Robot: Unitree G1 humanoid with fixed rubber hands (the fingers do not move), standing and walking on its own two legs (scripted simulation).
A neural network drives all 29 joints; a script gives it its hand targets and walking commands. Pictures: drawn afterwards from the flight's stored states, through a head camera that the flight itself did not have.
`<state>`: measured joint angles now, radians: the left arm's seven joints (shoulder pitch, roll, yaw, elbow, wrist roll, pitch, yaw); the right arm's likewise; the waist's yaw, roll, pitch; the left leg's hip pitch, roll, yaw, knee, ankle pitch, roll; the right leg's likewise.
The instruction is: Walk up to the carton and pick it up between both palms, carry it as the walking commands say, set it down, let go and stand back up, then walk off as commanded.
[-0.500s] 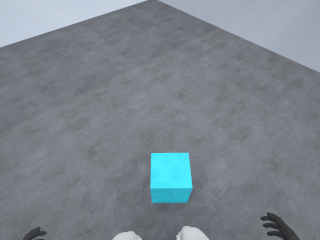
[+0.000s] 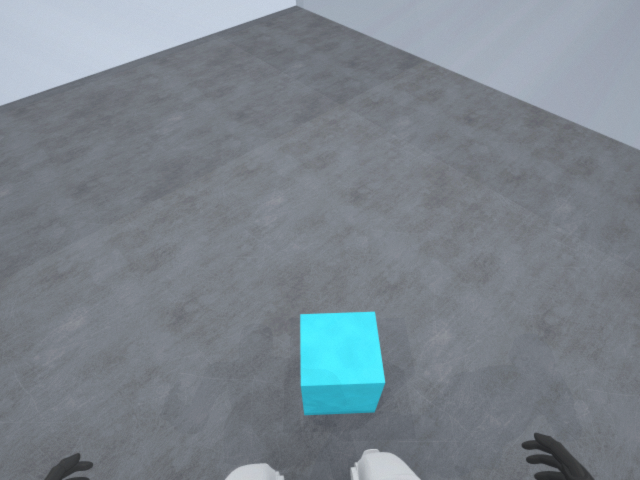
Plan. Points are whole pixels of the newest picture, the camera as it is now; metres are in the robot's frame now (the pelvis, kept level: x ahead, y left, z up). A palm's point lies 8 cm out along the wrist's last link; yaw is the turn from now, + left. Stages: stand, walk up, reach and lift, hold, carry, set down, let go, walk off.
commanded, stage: walk up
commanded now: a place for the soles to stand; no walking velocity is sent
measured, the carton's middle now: (338, 364) +0.50 -0.06 -0.60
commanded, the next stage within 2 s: reach and lift in 1.94 s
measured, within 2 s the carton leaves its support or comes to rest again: neither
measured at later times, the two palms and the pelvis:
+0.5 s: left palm out of the picture +0.11 +0.34 -0.07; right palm out of the picture +0.11 -0.30 -0.08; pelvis +0.01 +0.02 +0.00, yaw +0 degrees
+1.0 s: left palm out of the picture +0.13 +0.36 -0.08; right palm (546, 471) +0.14 -0.28 -0.08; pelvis +0.03 +0.04 -0.01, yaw +0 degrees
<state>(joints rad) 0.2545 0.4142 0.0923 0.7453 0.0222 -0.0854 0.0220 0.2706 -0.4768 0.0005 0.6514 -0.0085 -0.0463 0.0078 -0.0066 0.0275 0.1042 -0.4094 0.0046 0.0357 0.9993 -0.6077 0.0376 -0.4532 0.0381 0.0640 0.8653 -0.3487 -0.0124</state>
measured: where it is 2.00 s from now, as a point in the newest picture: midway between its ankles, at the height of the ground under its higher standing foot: outside the picture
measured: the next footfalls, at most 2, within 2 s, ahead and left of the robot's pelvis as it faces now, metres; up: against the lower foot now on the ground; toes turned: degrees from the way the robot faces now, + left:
none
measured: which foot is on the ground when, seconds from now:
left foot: down 0.00-1.00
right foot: down 0.00-1.00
